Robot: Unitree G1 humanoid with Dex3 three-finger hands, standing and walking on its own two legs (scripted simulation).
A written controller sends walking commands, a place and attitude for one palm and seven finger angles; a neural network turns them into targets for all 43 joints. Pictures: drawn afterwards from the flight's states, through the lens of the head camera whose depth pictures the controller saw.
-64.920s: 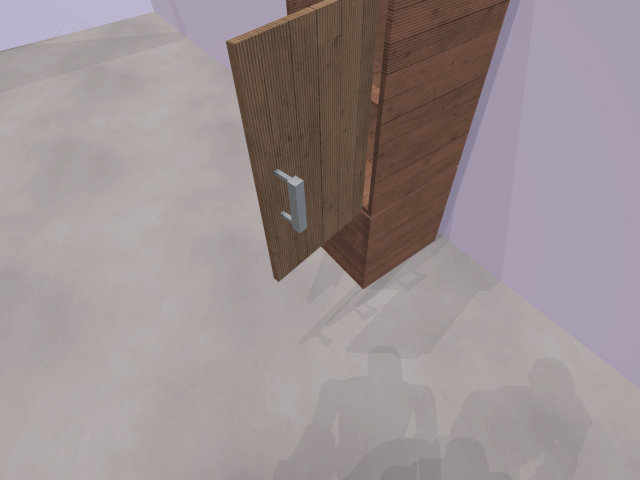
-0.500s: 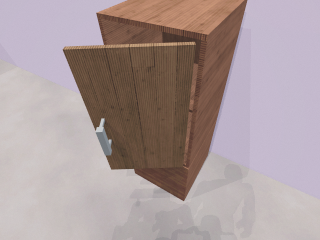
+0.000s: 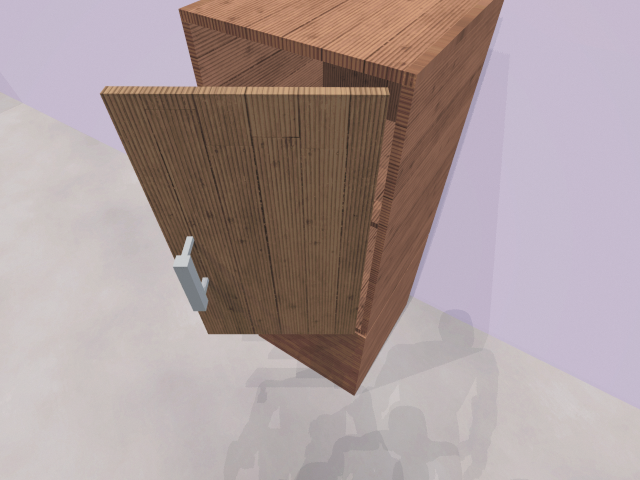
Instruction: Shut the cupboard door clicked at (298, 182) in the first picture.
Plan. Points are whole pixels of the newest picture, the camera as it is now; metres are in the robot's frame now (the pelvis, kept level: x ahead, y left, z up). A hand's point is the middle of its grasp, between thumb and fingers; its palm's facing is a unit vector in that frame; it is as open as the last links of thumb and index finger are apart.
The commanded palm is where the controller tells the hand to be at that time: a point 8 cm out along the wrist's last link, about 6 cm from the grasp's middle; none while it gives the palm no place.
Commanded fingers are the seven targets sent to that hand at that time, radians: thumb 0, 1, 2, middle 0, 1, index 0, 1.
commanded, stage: come to a stop and stand still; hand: left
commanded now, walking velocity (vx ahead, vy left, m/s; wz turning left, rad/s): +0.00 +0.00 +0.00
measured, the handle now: (194, 274) +0.45 +0.24 -0.07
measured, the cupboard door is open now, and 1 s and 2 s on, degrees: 33 33 33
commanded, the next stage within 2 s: look again from close up in 0.30 s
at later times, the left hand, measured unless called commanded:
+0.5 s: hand out of the picture +0.02 +0.18 -0.17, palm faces +0.02 -0.98 -0.22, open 7.4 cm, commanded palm none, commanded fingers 0.00 0.90 0.90 -0.20 -0.30 -0.20 -0.30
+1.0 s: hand out of the picture +0.03 +0.18 -0.17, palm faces +0.03 -0.98 -0.20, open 7.4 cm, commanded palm none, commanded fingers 0.00 0.90 0.90 -0.20 -0.30 -0.20 -0.30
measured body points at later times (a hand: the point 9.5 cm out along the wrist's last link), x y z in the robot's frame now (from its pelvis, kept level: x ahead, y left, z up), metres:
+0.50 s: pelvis +0.02 +0.00 +0.00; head +0.03 +0.00 +0.45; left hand +0.02 +0.24 -0.15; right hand +0.05 -0.23 -0.16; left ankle +0.03 +0.14 -0.74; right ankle -0.02 -0.12 -0.74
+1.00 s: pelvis +0.02 +0.00 +0.01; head +0.03 +0.00 +0.45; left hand +0.03 +0.23 -0.15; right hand +0.03 -0.23 -0.16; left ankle +0.03 +0.14 -0.74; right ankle -0.02 -0.12 -0.74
